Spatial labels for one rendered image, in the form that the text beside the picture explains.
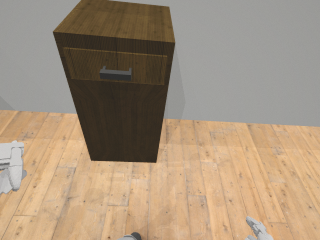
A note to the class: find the robot left hand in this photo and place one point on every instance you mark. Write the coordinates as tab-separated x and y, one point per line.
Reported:
11	165

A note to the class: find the drawer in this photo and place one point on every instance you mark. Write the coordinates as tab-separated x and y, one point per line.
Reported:
87	63

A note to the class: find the cabinet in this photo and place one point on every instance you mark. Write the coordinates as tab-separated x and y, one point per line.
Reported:
121	121

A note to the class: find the robot right hand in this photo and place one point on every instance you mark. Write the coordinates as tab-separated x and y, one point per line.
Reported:
259	230

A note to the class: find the handle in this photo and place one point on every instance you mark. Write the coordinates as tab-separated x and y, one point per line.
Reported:
115	74

